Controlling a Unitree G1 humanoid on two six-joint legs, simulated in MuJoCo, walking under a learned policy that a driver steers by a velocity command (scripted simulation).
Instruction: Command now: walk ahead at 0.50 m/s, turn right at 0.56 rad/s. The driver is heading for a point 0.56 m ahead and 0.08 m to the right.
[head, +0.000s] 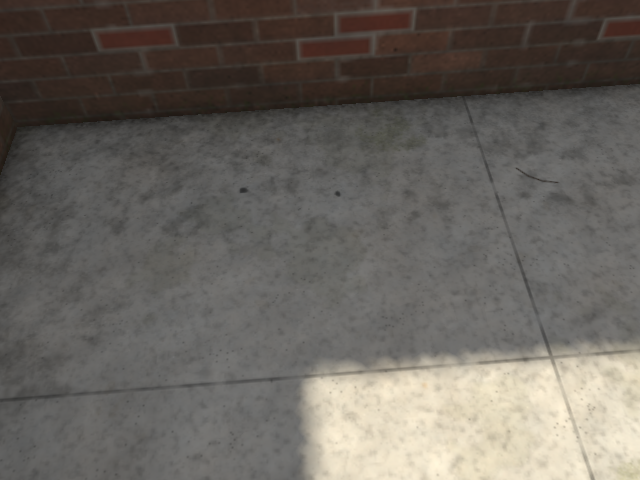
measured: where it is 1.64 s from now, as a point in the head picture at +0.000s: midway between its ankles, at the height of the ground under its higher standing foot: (398, 444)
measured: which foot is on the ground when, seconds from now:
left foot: up 0.00-0.24, down 0.26-0.76, up 0.78-1.00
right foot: down 0.00-0.28, up 0.30-0.74, down 0.76-1.00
